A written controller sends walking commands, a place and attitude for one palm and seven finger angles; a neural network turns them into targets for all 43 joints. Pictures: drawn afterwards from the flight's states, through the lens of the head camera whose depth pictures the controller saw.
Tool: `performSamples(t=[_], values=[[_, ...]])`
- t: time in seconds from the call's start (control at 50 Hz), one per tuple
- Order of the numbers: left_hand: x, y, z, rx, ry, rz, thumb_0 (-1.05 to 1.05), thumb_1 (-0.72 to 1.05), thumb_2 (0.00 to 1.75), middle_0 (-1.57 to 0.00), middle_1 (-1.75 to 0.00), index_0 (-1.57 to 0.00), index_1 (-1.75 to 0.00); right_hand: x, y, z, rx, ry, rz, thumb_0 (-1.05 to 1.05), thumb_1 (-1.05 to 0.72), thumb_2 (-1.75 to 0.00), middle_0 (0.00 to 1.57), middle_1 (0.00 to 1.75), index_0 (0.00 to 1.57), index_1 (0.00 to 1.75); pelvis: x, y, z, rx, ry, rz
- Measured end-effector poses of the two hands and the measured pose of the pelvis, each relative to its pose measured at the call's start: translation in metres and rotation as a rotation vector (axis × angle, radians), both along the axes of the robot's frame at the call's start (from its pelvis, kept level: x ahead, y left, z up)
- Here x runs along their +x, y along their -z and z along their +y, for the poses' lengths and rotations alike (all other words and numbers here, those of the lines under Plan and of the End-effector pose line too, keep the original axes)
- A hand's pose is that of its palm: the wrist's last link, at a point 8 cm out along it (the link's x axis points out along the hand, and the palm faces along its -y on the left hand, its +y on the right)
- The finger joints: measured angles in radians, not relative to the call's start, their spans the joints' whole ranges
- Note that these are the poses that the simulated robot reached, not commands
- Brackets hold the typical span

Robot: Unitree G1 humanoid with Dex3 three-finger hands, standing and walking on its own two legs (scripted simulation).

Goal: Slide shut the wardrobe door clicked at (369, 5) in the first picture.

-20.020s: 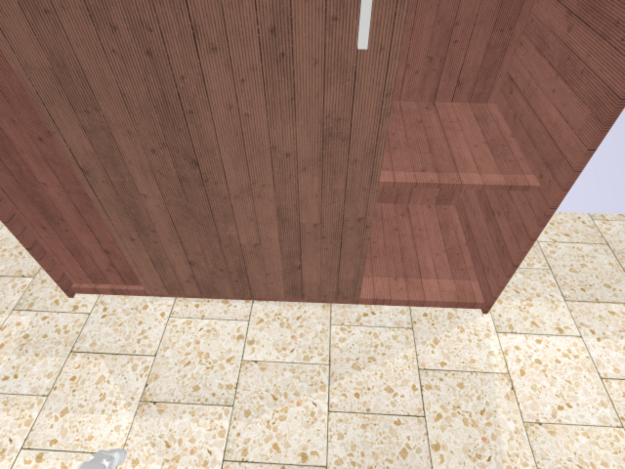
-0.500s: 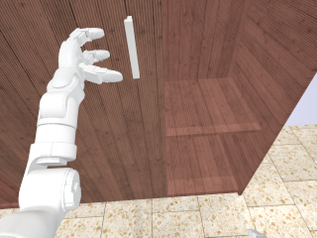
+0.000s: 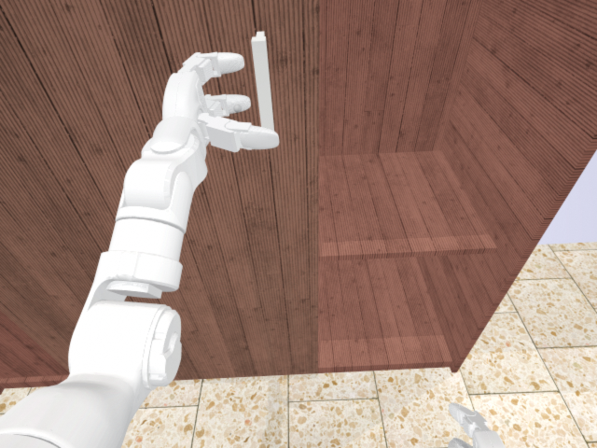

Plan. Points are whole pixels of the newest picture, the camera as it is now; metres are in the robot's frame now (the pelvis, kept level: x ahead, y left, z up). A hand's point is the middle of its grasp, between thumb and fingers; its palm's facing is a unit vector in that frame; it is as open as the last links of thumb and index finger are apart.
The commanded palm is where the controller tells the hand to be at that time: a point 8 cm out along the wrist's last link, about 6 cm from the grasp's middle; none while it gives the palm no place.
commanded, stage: feel for the door with the fingertips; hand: left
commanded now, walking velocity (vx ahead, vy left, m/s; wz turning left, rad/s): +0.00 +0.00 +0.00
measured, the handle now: (265, 90) +0.51 +0.06 +0.26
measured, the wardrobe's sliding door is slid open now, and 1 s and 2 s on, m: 0.46 0.46 0.46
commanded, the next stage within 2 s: slide the fingers in behind the handle in 0.30 s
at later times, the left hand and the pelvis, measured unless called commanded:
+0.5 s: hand (245, 96) +0.46 +0.08 +0.28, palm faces +0.06 -1.00 +0.01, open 13.9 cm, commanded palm +0.44 +0.13 +0.26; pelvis +0.00 -0.01 +0.00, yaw -1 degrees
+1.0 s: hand (257, 100) +0.46 +0.06 +0.28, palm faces +0.05 -1.00 +0.02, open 14.0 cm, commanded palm +0.44 +0.12 +0.26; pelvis +0.01 -0.01 +0.00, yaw +0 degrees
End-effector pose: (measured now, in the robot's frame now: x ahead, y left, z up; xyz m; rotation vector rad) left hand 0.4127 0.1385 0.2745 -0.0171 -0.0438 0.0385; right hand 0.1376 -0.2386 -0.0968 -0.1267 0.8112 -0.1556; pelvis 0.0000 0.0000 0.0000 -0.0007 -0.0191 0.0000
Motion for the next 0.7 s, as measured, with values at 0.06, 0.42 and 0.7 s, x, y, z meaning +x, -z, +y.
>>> performSamples(t=[0.06,0.42,0.7], values=[[0.003,0.000,-0.007,-0.005,0.003,0.000,-0.02,-0.51,0.30,-0.30,-1.20,-0.30,-1.20,-0.010,0.004,0.000,0.002,0.010,0.026,0.01,-0.91,-0.90,0.20,0.30,0.20,0.30,-0.001,0.000,0.000,0.000,0.004,0.003],[0.026,-0.001,-0.008,-0.003,-0.020,0.001,-0.02,-0.50,0.30,-0.34,-1.24,-0.31,-1.21,-0.068,0.020,-0.025,-0.028,0.090,0.184,0.02,-0.91,-0.90,0.20,0.30,0.20,0.30,0.003,-0.001,-0.005,0.002,0.013,0.023],[0.022,0.001,-0.020,-0.001,0.002,0.000,-0.02,-0.50,0.30,-0.32,-1.21,-0.30,-1.22,-0.035,0.013,-0.024,-0.013,0.058,0.092,0.01,-0.91,-0.90,0.20,0.30,0.20,0.30,0.005,-0.001,-0.009,0.004,0.008,0.023]])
